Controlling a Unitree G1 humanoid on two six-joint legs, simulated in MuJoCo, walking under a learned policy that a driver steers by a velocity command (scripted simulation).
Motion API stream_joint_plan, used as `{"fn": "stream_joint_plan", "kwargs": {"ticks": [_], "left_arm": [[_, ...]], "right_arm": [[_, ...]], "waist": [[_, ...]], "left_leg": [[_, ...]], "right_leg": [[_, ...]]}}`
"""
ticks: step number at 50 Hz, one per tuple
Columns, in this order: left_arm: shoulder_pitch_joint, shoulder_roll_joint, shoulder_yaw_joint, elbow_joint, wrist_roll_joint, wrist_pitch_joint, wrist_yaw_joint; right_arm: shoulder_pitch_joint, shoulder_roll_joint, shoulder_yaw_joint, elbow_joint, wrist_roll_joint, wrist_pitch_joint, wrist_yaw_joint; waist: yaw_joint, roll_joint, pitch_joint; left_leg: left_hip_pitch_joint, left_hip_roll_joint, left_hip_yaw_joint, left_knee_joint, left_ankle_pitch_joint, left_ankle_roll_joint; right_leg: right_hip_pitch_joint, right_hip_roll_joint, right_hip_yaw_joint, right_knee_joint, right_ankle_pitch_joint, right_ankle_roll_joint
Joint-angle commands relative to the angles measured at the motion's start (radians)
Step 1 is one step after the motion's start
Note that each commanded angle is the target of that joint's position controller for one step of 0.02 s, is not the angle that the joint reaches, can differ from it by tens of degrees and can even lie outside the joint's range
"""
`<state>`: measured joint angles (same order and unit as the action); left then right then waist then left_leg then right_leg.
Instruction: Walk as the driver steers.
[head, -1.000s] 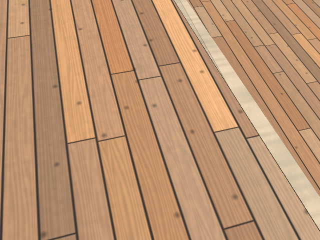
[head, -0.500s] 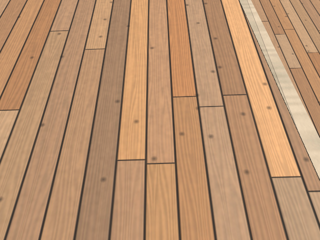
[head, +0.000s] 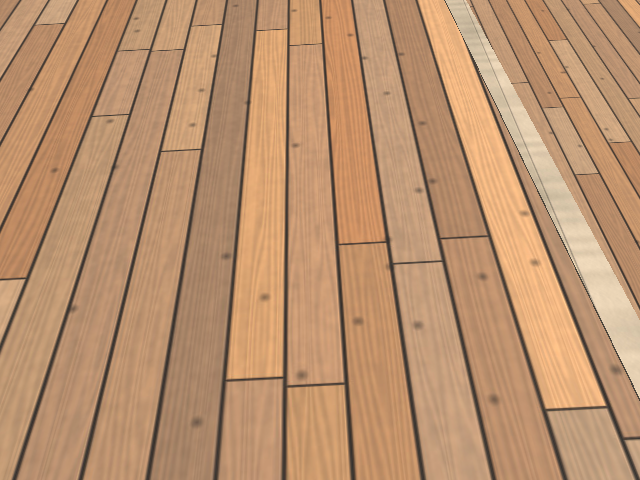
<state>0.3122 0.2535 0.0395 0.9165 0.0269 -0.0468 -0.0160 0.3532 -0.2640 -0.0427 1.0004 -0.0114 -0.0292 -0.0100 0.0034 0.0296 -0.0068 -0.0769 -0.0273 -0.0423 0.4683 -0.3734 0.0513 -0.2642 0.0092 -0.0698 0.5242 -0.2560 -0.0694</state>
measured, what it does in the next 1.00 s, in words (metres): walks ahead: left foot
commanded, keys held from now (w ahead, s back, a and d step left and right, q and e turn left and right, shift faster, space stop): w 0.76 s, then w+e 0.24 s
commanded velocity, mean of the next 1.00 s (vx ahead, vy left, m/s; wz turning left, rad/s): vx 0.46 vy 0.00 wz -0.05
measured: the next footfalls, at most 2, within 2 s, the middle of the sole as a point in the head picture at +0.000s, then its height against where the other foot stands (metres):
left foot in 0.48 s outside the picture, level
right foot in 1.04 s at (393, 410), level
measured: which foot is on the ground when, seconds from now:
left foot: down 0.00-0.00, up 0.02-0.46, down 0.48-1.00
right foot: down 0.00-0.50, up 0.52-1.00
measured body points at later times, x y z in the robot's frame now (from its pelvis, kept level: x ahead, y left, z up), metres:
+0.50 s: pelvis +0.24 +0.01 -0.02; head +0.28 +0.01 +0.43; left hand +0.15 +0.24 -0.16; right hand +0.44 -0.22 -0.13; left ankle +0.36 +0.07 -0.74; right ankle +0.03 -0.08 -0.71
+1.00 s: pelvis +0.52 +0.00 -0.01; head +0.55 -0.01 +0.44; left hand +0.72 +0.19 -0.13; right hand +0.42 -0.23 -0.15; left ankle +0.36 +0.07 -0.73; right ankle +0.66 -0.10 -0.72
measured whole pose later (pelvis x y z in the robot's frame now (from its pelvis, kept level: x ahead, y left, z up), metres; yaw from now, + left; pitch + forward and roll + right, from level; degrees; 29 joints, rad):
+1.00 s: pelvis +0.52 +0.00 -0.01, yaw -6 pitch +1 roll +1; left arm 0.02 0.18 0.02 0.88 0.02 -0.04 -0.03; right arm 0.45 -0.18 -0.02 1.08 -0.03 -0.10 -0.03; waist -0.05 -0.02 0.06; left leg 0.15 -0.08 0.15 0.19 -0.36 0.07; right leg -0.54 -0.01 -0.10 0.59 -0.09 -0.11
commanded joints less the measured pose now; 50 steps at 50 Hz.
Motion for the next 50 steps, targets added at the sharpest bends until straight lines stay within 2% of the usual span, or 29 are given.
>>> {"fn": "stream_joint_plan", "kwargs": {"ticks": [1, 2, 3, 4, 6, 8, 10, 14, 18, 20, 21, 22, 23, 24, 25, 26, 27, 28, 29, 30, 31, 33, 35, 38, 40, 43, 46, 48, 50], "left_arm": [[0.345, 0.225, 0.063, 0.066, -0.003, -0.021, 0.011], [0.263, 0.157, 0.043, 0.053, -0.001, -0.014, 0.01], [0.177, 0.124, 0.035, 0.024, 0.0, -0.018, 0.008], [0.126, 0.109, 0.03, 0.01, 0.0, -0.024, 0.009], [0.117, 0.08, 0.018, 0.019, -0.008, -0.039, 0.012], [0.177, 0.07, 0.011, 0.053, -0.014, -0.047, 0.014], [0.223, 0.064, 0.006, 0.08, -0.017, -0.048, 0.017], [0.241, 0.05, -0.004, 0.105, -0.013, -0.047, 0.021], [0.25, 0.062, -0.004, 0.131, -0.01, -0.05, 0.026], [0.219, 0.071, -0.001, 0.137, -0.01, -0.052, 0.029], [0.195, 0.08, 0.001, 0.137, -0.01, -0.052, 0.031], [0.176, 0.09, 0.005, 0.137, -0.007, -0.049, 0.034], [0.158, 0.096, 0.007, 0.134, -0.009, -0.043, 0.033], [0.161, 0.081, 0.001, 0.12, -0.013, -0.041, 0.03], [0.277, -0.036, -0.021, 0.099, -0.041, -0.038, 0.016], [0.246, 0.044, 0.004, 0.11, -0.023, -0.035, 0.016], [0.133, 0.07, 0.015, 0.072, -0.014, -0.034, 0.016], [0.073, 0.063, 0.014, 0.056, -0.011, -0.041, 0.01], [0.059, 0.044, 0.015, 0.058, -0.006, -0.037, 0.008], [0.078, 0.025, 0.012, 0.062, 0.008, -0.023, 0.003], [0.095, 0.002, 0.009, 0.071, 0.012, -0.011, -0.003], [0.067, -0.008, 0.009, 0.06, 0.013, 0.005, -0.01], [-0.025, 0.004, 0.011, 0.026, 0.013, 0.015, -0.013], [-0.166, 0.012, 0.01, -0.022, 0.005, 0.015, -0.015], [-0.224, -0.003, 0.003, -0.039, -0.005, 0.012, -0.018], [-0.307, -0.014, -0.006, -0.065, -0.012, 0.009, -0.019], [-0.366, -0.011, -0.007, -0.091, -0.007, 0.004, -0.019], [-0.355, -0.007, -0.004, -0.096, -0.004, -0.003, -0.018], [-0.259, 0.013, 0.009, -0.072, 0.001, -0.007, -0.009]], "right_arm": [[-0.141, -0.044, -0.005, -0.118, -0.01, -0.036, 0.015], [-0.149, -0.089, -0.015, -0.109, -0.031, -0.033, 0.018], [-0.141, -0.069, -0.012, -0.095, -0.023, -0.036, 0.029], [-0.134, -0.059, -0.009, -0.083, -0.016, -0.039, 0.037], [-0.136, -0.052, -0.006, -0.07, -0.028, -0.033, 0.046], [-0.155, -0.042, -0.004, -0.07, -0.03, -0.022, 0.048], [-0.214, -0.031, 0.001, -0.087, -0.028, -0.014, 0.048], [-0.38, -0.007, 0.016, -0.148, -0.02, -0.011, 0.048], [-0.457, -0.001, 0.025, -0.184, -0.01, -0.015, 0.044], [-0.421, -0.02, 0.017, -0.184, -0.009, -0.02, 0.036], [-0.363, -0.034, 0.009, -0.169, -0.01, -0.023, 0.029], [-0.254, -0.055, -0.003, -0.135, -0.01, -0.029, 0.021], [-0.091, -0.074, -0.018, -0.08, -0.012, -0.038, 0.012], [0.064, -0.125, -0.038, -0.041, -0.032, -0.045, 0.0], [0.152, -0.224, -0.064, -0.037, -0.057, -0.045, -0.004], [0.093, -0.187, -0.06, -0.04, -0.016, -0.032, 0.01], [-0.036, -0.141, -0.049, -0.056, 0.003, -0.031, 0.011], [-0.107, -0.075, -0.033, -0.069, 0.005, -0.039, 0.016], [-0.127, -0.042, -0.023, -0.062, 0.001, -0.049, 0.015], [-0.121, -0.011, -0.013, -0.044, 0.001, -0.057, 0.012], [-0.102, 0.001, -0.008, -0.031, -0.001, -0.066, 0.01], [-0.047, -0.022, -0.011, -0.005, 0.0, -0.081, 0.008], [-0.009, -0.046, -0.014, 0.007, 0.001, -0.083, 0.008], [0.053, -0.04, -0.008, 0.021, 0.003, -0.079, 0.008], [0.081, -0.043, -0.006, 0.027, 0.001, -0.079, 0.006], [0.143, -0.036, -0.002, 0.049, -0.005, -0.082, -0.003], [0.179, -0.028, 0.001, 0.068, -0.016, -0.079, -0.016], [0.165, -0.037, 0.0, 0.069, -0.019, -0.077, -0.025], [0.141, -0.066, -0.007, 0.065, -0.02, -0.074, -0.034]], "waist": [[0.141, -0.349, 0.046], [0.081, -0.169, 0.093], [0.041, -0.095, 0.12], [0.017, -0.075, 0.115], [0.008, -0.095, 0.094], [0.012, -0.105, 0.077], [0.022, -0.103, 0.084], [0.047, -0.112, 0.131], [0.053, -0.129, 0.149], [0.019, -0.126, 0.132], [-0.012, -0.128, 0.1], [-0.058, -0.129, 0.042], [-0.124, -0.107, -0.041], [-0.177, -0.062, -0.131], [-0.12, 0.15, -0.274], [-0.119, 0.082, -0.275], [-0.067, 0.041, -0.086], [-0.046, 0.001, 0.0], [-0.012, -0.007, 0.043], [0.02, 0.003, 0.055], [0.034, 0.009, 0.05], [0.043, 0.008, 0.058], [0.033, 0.007, 0.087], [-0.002, 0.001, 0.113], [-0.019, 0.008, 0.109], [-0.051, 0.017, 0.116], [-0.063, 0.018, 0.127], [-0.043, 0.027, 0.113], [0.006, 0.054, 0.05]], "left_leg": [[-0.613, -0.065, 0.071, 0.419, -0.142, 0.05], [-0.631, 0.001, -0.01, 0.556, -0.116, 0.065], [-0.62, 0.041, -0.025, 0.585, -0.02, 0.07], [-0.599, 0.069, -0.017, 0.579, 0.055, 0.065], [-0.575, 0.09, 0.018, 0.563, 0.15, 0.04], [-0.599, 0.089, 0.052, 0.566, 0.187, 0.017], [-0.643, 0.09, 0.079, 0.546, 0.211, -0.004], [-0.634, 0.072, 0.131, 0.348, 0.284, -0.027], [-0.52, 0.041, 0.163, 0.155, 0.331, 0.005], [-0.441, 0.022, 0.159, 0.113, 0.312, 0.043], [-0.37, -0.001, 0.16, 0.103, 0.281, 0.063], [-0.267, -0.027, 0.158, 0.09, 0.248, 0.083], [-0.089, -0.046, 0.162, 0.03, 0.267, 0.105], [0.145, 0.077, 0.03, 0.009, 0.175, 0.143], [0.427, 0.398, -0.468, -0.043, 0.018, 0.278], [0.377, 0.431, -0.716, -0.209, -0.091, 0.314], [0.217, 0.387, -0.537, -0.239, -0.156, 0.271], [0.068, 0.346, -0.416, -0.282, -0.071, 0.243], [-0.029, 0.3, -0.321, -0.306, 0.036, 0.208], [-0.104, 0.261, -0.244, -0.322, 0.123, 0.182], [-0.134, 0.243, -0.195, -0.33, 0.184, 0.174], [-0.144, 0.223, -0.134, -0.347, 0.271, 0.179], [-0.129, 0.211, -0.1, -0.378, 0.277, 0.177], [-0.069, 0.189, -0.061, -0.387, 0.364, 0.159], [-0.029, 0.177, -0.006, -0.38, 0.439, 0.133], [0.055, 0.194, 0.049, -0.372, 0.532, 0.112], [0.174, 0.227, 0.093, -0.327, 0.654, 0.108], [0.222, 0.242, 0.13, -0.252, 0.851, 0.097], [0.248, 0.252, 0.164, -0.08, 1.163, 0.084]], "right_leg": [[0.447, -0.381, 0.71, -0.404, -0.389, -0.151], [0.366, -0.384, 0.672, -0.386, -0.399, -0.158], [0.298, -0.344, 0.583, -0.384, -0.351, -0.142], [0.273, -0.305, 0.497, -0.399, -0.264, -0.116], [0.276, -0.24, 0.351, -0.407, -0.026, -0.087], [0.312, -0.218, 0.266, -0.382, 0.219, -0.085], [0.327, -0.207, 0.213, -0.372, 0.37, -0.092], [0.282, -0.173, 0.143, -0.385, 0.482, -0.097], [0.283, -0.195, 0.119, -0.385, 0.574, -0.102], [0.316, -0.218, 0.107, -0.335, 0.726, -0.096], [0.337, -0.221, 0.096, -0.265, 0.865, -0.086], [0.355, -0.218, 0.085, -0.142, 0.976, -0.075], [0.323, -0.193, 0.062, 0.044, 0.969, -0.059], [0.153, -0.158, 0.043, 0.294, 0.716, -0.048], [-0.188, 0.002, -0.001, 0.71, 0.034, -0.008], [-0.321, 0.06, 0.116, 0.851, -0.253, -0.024], [-0.388, -0.015, 0.132, 0.84, -0.146, -0.036], [-0.362, -0.052, 0.125, 0.777, -0.068, -0.038], [-0.31, -0.081, 0.125, 0.719, -0.036, -0.035], [-0.248, -0.098, 0.124, 0.673, -0.024, -0.023], [-0.211, -0.104, 0.118, 0.645, -0.019, -0.012], [-0.233, -0.112, 0.095, 0.601, 0.009, 0.006], [-0.312, -0.13, 0.075, 0.531, 0.08, 0.025], [-0.396, -0.135, 0.046, 0.386, 0.188, 0.047], [-0.387, -0.115, 0.028, 0.283, 0.247, 0.046], [-0.385, -0.08, 0.009, 0.181, 0.289, 0.026], [-0.404, -0.053, -0.009, 0.112, 0.249, -0.006], [-0.347, -0.021, -0.039, 0.07, 0.179, -0.039], [-0.214, 0.045, -0.083, 0.057, 0.078, -0.082]]}}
